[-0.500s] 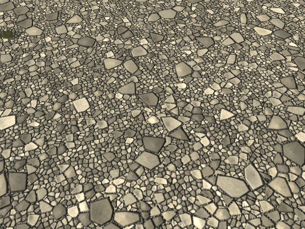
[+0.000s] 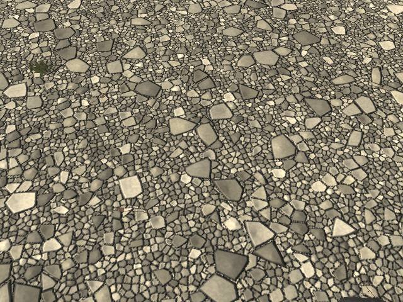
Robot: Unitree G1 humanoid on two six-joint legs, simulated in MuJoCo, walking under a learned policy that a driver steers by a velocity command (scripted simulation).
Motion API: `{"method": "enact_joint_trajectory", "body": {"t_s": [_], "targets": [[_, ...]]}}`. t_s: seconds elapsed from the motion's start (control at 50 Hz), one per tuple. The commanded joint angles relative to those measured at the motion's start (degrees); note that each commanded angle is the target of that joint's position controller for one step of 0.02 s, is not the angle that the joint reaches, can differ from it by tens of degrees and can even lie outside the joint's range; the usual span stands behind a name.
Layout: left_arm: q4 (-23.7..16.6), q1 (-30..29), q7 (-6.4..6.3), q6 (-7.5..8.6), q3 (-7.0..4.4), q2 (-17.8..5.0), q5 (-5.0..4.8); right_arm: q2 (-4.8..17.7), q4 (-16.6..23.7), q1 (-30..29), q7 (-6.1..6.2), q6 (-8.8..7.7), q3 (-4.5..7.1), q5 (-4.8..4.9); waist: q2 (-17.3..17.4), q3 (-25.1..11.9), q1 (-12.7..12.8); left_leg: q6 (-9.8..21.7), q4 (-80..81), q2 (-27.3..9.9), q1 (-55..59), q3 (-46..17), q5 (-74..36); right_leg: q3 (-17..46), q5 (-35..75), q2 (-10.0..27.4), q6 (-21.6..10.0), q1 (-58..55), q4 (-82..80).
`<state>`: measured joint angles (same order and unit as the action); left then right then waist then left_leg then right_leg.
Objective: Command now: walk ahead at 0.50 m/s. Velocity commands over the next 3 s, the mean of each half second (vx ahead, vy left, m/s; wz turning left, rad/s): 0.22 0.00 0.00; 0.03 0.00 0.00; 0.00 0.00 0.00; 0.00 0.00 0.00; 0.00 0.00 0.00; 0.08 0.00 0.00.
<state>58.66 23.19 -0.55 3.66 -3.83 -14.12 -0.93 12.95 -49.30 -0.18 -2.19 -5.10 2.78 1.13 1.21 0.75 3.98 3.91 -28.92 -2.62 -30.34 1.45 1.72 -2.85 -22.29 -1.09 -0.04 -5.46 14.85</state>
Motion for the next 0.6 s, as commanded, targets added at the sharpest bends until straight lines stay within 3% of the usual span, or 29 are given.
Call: {"method": "enact_joint_trajectory", "body": {"t_s": [0.02,0.04,0.06,0.08,0.1,0.12,0.14,0.2,0.26,0.32,0.38,0.42,0.44,0.46,0.48,0.5,0.52,0.54,0.56,0.6], "targets": [[-3.3,-2.6,-0.35,-0.15,-0.99,-7.5,0.38,12.5,-2.4,18.3,0.55,-0.86,4.48,-0.51,-3.8,-11.1,-12.1,5.0,-1.0,-1.7,29.0,-2.6,0.8,1.7,43.8,10.5,-5.7,11.2,25.5],[-4.0,3.8,0.16,0.78,0.88,-1.4,0.94,18.4,-3.8,25.3,0.91,-0.54,5.83,-1.75,9.4,-19.8,-10.4,14.1,1.5,-17.0,51.8,-27.7,2.4,-0.6,19.3,0.7,-0.8,34.6,49.3],[-3.0,3.6,0.38,2.18,0.96,-2.0,0.58,14.7,-3.8,24.7,0.79,-0.37,4.39,-1.44,12.6,-23.8,-10.2,16.4,9.4,-21.0,53.5,-41.4,-3.5,7.9,-11.5,-2.8,-0.4,41.8,59.1],[-4.0,-0.7,0.5,2.94,-0.38,-6.8,-0.85,11.5,-2.9,19.7,0.79,-0.49,3.27,-1.11,9.1,-16.3,-9.5,13.7,8.6,-19.2,46.2,-32.3,-9.9,10.0,-10.6,0.4,-1.1,45.2,63.7],[-4.7,-3.8,0.2,3.0,-0.45,-7.2,-1.15,9.3,-1.5,14.2,0.82,-0.5,2.49,-1.21,5.1,-11.1,-7.5,11.8,8.4,-17.1,37.2,-22.8,-18.9,7.9,-6.6,3.5,-1.2,44.4,62.0],[-4.6,-5.5,-0.33,2.47,-0.79,-6.8,-0.46,7.1,-1.3,10.4,0.52,-0.59,1.8,-1.32,1.4,-7.1,-5.6,10.4,9.7,-14.3,29.0,-16.2,-24.1,6.5,-3.6,5.5,-0.8,41.9,58.0],[-4.5,-4.9,-0.8,1.5,-1.19,-6.2,-0.04,5.8,-1.4,8.8,0.39,-0.81,1.37,-1.67,2.5,-5.8,-3.6,9.0,11.3,-12.3,23.4,-12.3,-25.9,6.4,-1.5,7.2,-0.9,37.9,54.3],[-3.7,-2.2,-1.26,-0.64,-0.87,-2.5,0.54,5.8,-3.2,8.7,0.71,-0.94,1.03,-2.78,3.6,-5.4,-0.9,10.0,13.9,-10.2,16.0,-6.5,-33.1,5.5,3.4,7.0,0.1,31.1,47.9],[-5.1,-6.4,-1.55,-1.28,-0.61,-2.3,1.02,7.2,-3.9,7.6,2.0,-0.45,0.98,-2.56,3.8,-5.9,-0.8,9.1,14.1,-8.6,15.9,-2.5,-34.4,5.1,10.6,7.2,0.9,29.8,35.0],[-5.9,-11.1,-1.36,-1.87,-0.43,-2.7,0.8,8.5,-5.4,9.5,2.61,0.45,1.05,-2.24,3.7,-6.5,-2.8,8.2,14.4,-8.3,17.4,-2.1,-28.8,4.3,16.1,6.2,1.2,26.8,26.3],[-6.2,-13.9,-1.3,-2.49,-0.64,-3.7,0.8,8.0,-6.7,10.3,2.73,1.38,0.79,-2.0,3.6,-4.7,-3.7,8.2,13.9,-9.2,18.4,-4.2,-19.0,4.6,14.8,5.7,0.9,25.5,21.2],[-5.7,-13.4,-1.21,-2.33,-0.74,-3.7,1.27,7.2,-7.0,9.3,2.89,1.94,0.46,-1.17,2.9,-3.7,-2.3,6.8,11.1,-8.4,18.1,-4.9,-11.9,3.7,16.8,4.9,-0.3,21.7,14.0],[-5.3,-12.9,-1.23,-2.19,-0.91,-4.5,1.83,6.3,-7.6,10.9,2.92,2.09,0.17,-0.76,1.3,-3.5,-2.0,4.4,9.2,-6.3,17.8,-4.8,-6.6,4.3,23.4,5.2,-1.2,18.3,8.7],[-5.0,-12.0,-1.43,-2.07,-1.36,-6.8,2.17,5.1,-7.8,13.0,2.98,2.01,-0.19,-1.48,-1.8,-4.7,-3.2,2.0,6.3,-3.5,16.4,-3.8,-0.4,7.5,35.3,8.5,-2.2,13.7,8.6],[-5.2,-13.3,-1.69,-2.25,-1.75,-9.7,1.77,4.7,-8.8,18.6,2.87,1.85,0.05,-2.23,-7.6,-5.4,-7.8,-0.1,5.2,0.7,12.7,-1.5,8.6,9.7,41.3,11.1,-5.0,9.8,11.5],[-4.4,-14.5,-1.48,-2.58,-1.17,-6.4,1.23,3.1,-9.4,19.6,3.16,2.22,-0.38,-2.19,-10.5,-6.1,-8.0,-1.5,6.4,1.7,14.0,-0.2,12.7,10.0,34.1,11.1,-6.7,11.6,11.3],[-4.4,-16.0,-1.06,-2.8,-0.92,-4.3,0.7,4.1,-8.9,16.3,3.38,2.87,-0.32,-2.04,-8.9,-4.0,-6.6,-2.1,7.0,1.8,15.9,0.2,11.9,9.3,26.5,9.1,-5.5,15.4,10.4],[-4.5,-16.7,-0.9,-2.81,-0.74,-3.8,0.95,5.5,-8.7,14.1,3.69,3.52,0.01,-1.56,-6.3,-2.9,-5.6,-2.0,6.4,1.6,15.9,0.2,11.3,8.0,24.7,7.5,-4.1,16.6,10.1],[-4.3,-16.8,-0.78,-2.61,-0.72,-4.1,1.31,5.8,-8.6,13.2,3.9,4.04,0.11,-1.33,-5.4,-2.6,-5.3,-1.7,6.0,1.4,15.7,0.0,9.6,7.3,26.0,6.8,-3.4,16.4,10.7],[-3.1,-16.0,-0.85,-2.1,-0.87,-4.7,1.12,5.8,-9.0,13.6,3.94,4.56,0.12,-1.57,-5.2,-3.7,-5.3,-1.7,5.7,0.7,17.1,-0.4,6.7,6.7,29.2,6.3,-3.4,15.2,11.6]]}}
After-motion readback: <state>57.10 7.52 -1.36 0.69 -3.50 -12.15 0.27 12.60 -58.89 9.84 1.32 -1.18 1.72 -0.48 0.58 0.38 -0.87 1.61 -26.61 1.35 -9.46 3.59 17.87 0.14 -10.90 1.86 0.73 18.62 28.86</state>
